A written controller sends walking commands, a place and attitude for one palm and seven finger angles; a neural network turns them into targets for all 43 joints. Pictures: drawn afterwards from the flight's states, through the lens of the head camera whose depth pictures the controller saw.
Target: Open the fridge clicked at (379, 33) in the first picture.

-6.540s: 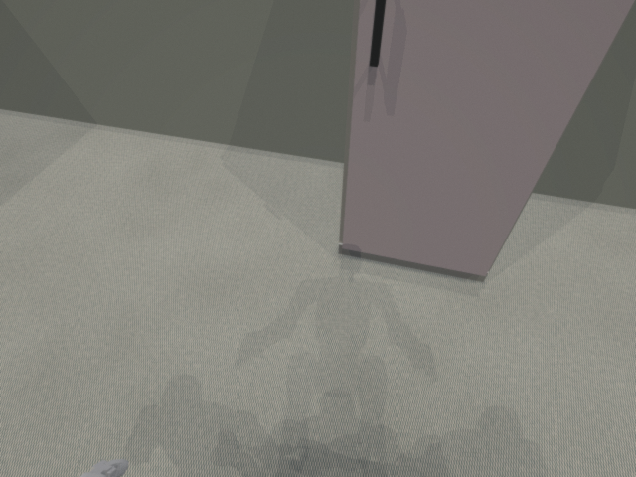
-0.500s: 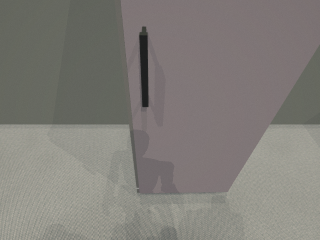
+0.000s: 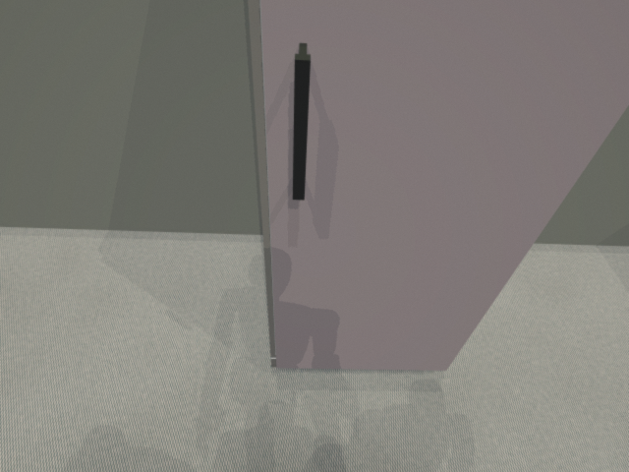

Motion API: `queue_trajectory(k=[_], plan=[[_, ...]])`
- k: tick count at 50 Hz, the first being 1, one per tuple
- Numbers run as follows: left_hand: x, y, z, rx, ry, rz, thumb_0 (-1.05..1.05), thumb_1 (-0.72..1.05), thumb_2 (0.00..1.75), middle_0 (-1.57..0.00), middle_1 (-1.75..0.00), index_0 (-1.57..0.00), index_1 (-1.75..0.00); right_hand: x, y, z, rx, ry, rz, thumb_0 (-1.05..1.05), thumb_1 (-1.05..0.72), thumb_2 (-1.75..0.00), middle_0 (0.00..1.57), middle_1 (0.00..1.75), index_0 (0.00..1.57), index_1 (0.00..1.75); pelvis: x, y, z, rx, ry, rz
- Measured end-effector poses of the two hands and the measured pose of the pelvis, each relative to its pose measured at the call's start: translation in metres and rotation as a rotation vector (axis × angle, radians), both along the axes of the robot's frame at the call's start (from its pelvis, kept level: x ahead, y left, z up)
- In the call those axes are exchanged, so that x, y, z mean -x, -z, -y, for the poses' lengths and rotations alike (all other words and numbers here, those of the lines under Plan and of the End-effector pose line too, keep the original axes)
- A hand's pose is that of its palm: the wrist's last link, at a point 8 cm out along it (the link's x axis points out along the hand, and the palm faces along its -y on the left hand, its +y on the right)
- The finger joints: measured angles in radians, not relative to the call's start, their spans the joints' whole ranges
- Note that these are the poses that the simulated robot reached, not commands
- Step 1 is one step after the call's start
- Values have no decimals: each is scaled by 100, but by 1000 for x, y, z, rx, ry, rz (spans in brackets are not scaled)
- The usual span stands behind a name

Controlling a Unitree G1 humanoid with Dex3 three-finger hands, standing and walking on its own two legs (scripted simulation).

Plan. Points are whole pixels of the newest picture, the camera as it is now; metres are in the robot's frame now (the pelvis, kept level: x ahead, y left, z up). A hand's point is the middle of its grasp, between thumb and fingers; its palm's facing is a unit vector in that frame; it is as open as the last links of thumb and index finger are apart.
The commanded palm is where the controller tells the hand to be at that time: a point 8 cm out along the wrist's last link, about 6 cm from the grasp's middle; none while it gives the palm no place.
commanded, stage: look again from close up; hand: left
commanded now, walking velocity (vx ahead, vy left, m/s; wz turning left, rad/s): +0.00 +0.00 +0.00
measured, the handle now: (300, 128) +0.53 +0.07 +0.19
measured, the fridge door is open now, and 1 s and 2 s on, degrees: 0 0 0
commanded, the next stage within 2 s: raise the hand to about handle height in 1.76 s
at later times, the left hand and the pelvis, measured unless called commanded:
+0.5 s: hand out of the picture -0.05 +0.14 -0.18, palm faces +0.06 -0.99 -0.13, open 7.4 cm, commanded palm none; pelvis -0.01 +0.00 +0.00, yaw +1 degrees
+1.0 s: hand out of the picture -0.04 +0.13 -0.18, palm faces +0.06 -0.99 -0.13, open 7.4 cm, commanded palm none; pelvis +0.01 -0.01 +0.00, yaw +1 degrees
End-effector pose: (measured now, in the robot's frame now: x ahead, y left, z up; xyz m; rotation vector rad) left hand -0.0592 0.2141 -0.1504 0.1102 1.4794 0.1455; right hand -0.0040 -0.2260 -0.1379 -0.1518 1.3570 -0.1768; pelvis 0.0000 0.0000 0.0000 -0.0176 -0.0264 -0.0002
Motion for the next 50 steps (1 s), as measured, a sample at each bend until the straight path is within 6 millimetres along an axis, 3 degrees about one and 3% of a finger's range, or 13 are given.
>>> queue_trajectory(k=[13,25,36,50], plan=[[-4,5,20,42,-12,34,0,91,90,-20,-30,-20,-30,12,2,-8,-18,11,-22,0,-91,-90,20,30,20,30,6,1,2,4,-7,-6],[0,3,21,37,-25,19,0,91,90,-20,-30,-20,-30,23,4,-15,-39,21,-59,0,-91,-90,20,30,20,30,6,1,4,4,-11,-17],[2,1,23,30,-34,1,0,91,90,-20,-30,-20,-30,18,5,-14,-41,16,-65,1,-91,-90,20,30,20,30,2,0,6,2,-13,-18],[-13,-1,32,36,-29,17,0,91,90,-20,-30,-20,-30,5,4,-4,-33,10,-55,1,-92,-90,20,30,20,30,-6,-1,11,-3,-10,-19]])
